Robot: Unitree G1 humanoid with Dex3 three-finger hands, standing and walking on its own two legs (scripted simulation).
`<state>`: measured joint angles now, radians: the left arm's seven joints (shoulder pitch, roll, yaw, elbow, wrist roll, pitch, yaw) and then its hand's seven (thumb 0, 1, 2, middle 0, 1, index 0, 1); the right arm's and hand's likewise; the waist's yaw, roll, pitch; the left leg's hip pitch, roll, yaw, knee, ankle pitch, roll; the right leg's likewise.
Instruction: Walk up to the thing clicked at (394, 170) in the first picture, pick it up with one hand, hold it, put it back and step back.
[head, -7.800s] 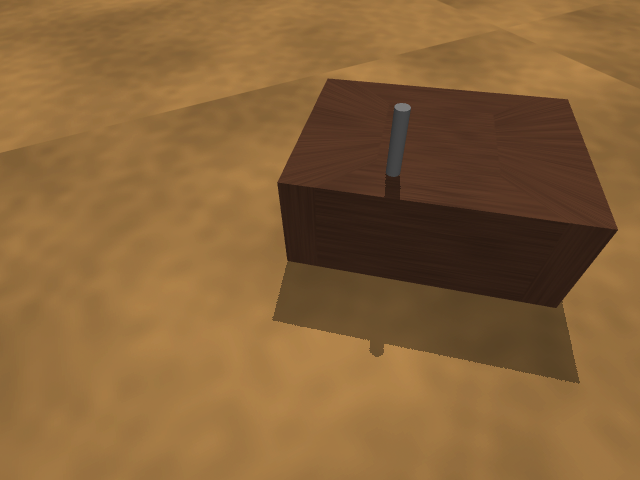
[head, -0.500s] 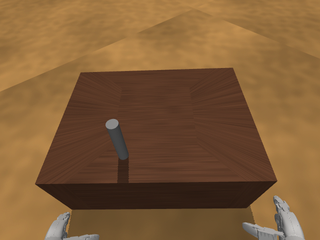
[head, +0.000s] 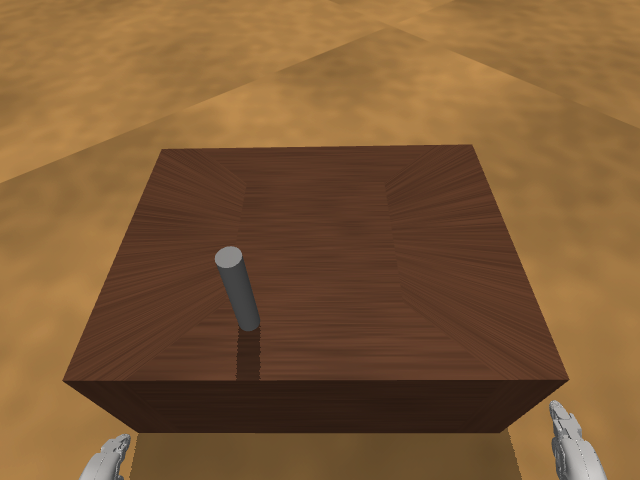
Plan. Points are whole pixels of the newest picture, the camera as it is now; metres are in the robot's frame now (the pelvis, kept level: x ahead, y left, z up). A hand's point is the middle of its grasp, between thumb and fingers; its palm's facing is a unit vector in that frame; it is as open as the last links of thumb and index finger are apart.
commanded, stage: go down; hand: left
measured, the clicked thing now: (240, 293) +0.51 +0.18 -0.20
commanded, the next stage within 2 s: none
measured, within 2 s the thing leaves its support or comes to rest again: neither
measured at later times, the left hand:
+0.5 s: hand out of the picture +0.15 +0.25 -0.09, palm faces +0.10 -0.95 -0.31, open 17.4 cm
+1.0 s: hand (100, 385) +0.26 +0.30 -0.03, palm faces +0.19 -0.96 -0.23, open 17.3 cm
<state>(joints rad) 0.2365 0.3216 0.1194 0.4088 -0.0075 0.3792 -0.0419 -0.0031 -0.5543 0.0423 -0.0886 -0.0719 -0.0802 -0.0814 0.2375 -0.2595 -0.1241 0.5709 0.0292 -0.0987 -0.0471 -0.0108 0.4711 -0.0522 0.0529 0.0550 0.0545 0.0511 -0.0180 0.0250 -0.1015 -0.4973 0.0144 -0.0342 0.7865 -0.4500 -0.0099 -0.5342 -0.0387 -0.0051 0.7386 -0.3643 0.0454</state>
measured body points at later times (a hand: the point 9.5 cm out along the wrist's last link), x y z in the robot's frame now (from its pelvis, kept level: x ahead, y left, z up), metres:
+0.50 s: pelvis -0.01 -0.01 -0.02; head +0.02 -0.01 +0.43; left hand +0.14 +0.30 -0.07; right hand +0.15 -0.28 -0.06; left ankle -0.04 +0.12 -0.71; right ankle +0.00 -0.15 -0.71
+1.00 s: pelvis -0.03 -0.01 -0.02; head +0.00 +0.00 +0.42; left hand +0.25 +0.35 -0.01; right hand +0.12 -0.26 -0.06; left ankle -0.04 +0.12 -0.71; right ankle +0.00 -0.15 -0.71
